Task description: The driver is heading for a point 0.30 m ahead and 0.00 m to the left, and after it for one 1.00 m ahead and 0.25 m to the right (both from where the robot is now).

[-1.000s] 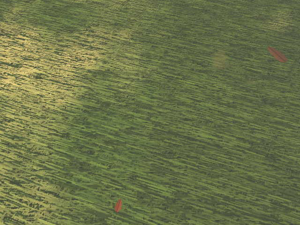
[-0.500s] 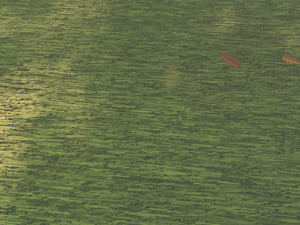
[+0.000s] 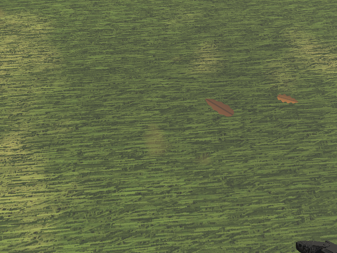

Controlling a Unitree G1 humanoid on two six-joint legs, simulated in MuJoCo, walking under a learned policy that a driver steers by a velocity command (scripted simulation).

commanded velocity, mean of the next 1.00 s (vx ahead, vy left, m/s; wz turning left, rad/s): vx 0.18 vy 0.00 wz -0.11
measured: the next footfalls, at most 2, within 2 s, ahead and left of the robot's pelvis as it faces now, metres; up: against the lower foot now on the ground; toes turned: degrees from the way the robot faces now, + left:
right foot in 0.36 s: +0.33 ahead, -0.15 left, +0.00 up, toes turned -3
left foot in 0.66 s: +0.30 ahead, +0.10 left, +0.00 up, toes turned -3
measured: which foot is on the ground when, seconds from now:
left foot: down 0.00-0.38, up 0.40-0.64, down 0.66-1.00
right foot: up 0.00-0.34, down 0.36-1.00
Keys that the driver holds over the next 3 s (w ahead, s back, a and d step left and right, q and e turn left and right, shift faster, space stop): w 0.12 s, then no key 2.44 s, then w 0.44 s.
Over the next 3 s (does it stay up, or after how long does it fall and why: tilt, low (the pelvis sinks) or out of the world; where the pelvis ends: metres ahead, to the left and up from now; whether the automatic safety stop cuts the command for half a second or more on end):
stays up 0.39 -0.06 0.02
